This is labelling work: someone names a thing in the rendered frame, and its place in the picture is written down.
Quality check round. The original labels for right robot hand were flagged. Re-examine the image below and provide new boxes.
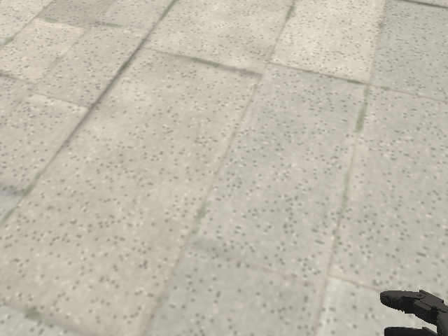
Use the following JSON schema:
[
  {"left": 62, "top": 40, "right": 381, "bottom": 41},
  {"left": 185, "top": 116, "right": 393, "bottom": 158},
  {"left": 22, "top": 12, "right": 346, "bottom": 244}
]
[{"left": 380, "top": 290, "right": 448, "bottom": 336}]

